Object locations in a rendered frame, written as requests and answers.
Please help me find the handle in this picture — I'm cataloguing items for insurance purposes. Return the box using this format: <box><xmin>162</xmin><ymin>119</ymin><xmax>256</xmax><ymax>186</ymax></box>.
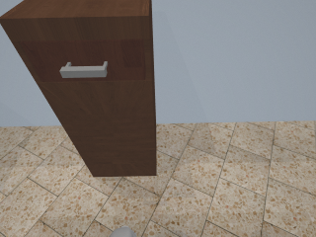
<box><xmin>59</xmin><ymin>61</ymin><xmax>108</xmax><ymax>78</ymax></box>

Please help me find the drawer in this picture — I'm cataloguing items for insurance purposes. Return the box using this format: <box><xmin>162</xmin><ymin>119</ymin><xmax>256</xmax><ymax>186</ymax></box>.
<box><xmin>20</xmin><ymin>39</ymin><xmax>146</xmax><ymax>82</ymax></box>

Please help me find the robot left thigh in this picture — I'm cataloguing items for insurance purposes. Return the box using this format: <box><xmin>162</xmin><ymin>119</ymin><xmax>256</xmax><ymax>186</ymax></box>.
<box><xmin>110</xmin><ymin>227</ymin><xmax>137</xmax><ymax>237</ymax></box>

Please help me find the cabinet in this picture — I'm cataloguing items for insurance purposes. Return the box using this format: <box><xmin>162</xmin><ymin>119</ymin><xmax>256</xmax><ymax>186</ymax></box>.
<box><xmin>0</xmin><ymin>0</ymin><xmax>157</xmax><ymax>178</ymax></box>

